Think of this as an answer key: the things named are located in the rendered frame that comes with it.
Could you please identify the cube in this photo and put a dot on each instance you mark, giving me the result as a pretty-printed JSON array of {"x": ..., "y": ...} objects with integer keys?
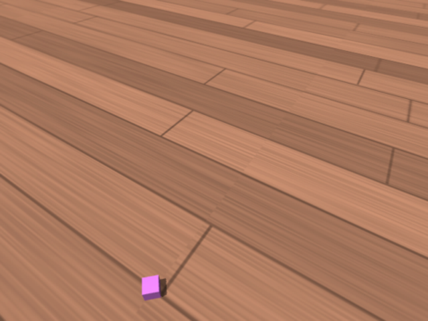
[{"x": 151, "y": 287}]

